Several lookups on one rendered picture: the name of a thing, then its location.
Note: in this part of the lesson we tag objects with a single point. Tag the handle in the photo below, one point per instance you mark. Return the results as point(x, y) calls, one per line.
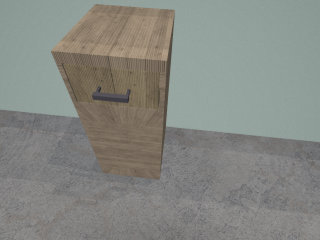
point(111, 97)

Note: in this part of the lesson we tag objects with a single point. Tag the cabinet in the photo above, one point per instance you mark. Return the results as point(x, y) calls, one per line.
point(127, 141)

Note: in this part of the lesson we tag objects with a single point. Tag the drawer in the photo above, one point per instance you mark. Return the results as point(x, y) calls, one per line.
point(144, 85)

